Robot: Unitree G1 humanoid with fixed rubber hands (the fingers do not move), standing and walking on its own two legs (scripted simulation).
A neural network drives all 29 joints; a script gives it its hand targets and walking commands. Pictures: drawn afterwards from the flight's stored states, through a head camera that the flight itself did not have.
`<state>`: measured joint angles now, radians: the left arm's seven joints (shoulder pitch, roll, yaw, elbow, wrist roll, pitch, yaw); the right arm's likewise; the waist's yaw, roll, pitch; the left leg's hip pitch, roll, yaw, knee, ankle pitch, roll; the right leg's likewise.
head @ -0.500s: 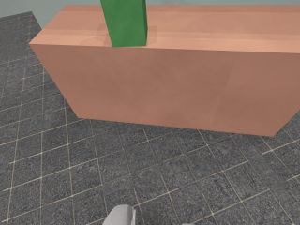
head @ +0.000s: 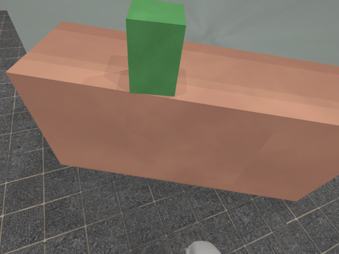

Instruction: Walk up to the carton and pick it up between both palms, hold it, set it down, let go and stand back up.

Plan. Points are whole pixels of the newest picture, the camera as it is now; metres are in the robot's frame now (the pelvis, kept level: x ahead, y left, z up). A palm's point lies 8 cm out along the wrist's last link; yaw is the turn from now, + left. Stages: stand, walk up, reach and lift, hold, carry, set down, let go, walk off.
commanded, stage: walk up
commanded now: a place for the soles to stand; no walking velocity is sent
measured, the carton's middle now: (155, 51) +0.75 +0.04 +0.08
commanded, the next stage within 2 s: none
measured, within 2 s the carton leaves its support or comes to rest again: neither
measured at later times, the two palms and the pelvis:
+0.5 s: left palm (102, 179) +0.34 +0.18 -0.13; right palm out of the picture +0.10 -0.26 -0.15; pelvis +0.22 -0.04 -0.02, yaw +2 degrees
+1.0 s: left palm (90, 183) +0.34 +0.22 -0.15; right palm (223, 154) +0.46 -0.23 -0.15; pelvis +0.35 -0.02 -0.02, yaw +3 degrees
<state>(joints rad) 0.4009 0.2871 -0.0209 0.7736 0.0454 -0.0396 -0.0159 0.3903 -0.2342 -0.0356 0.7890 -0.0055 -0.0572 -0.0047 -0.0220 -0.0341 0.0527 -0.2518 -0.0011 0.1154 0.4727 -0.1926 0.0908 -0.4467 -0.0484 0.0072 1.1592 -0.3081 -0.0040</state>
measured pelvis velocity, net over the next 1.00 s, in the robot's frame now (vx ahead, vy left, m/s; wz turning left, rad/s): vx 0.35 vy -0.02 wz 0.06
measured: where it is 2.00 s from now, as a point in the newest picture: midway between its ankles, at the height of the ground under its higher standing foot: (154, 227)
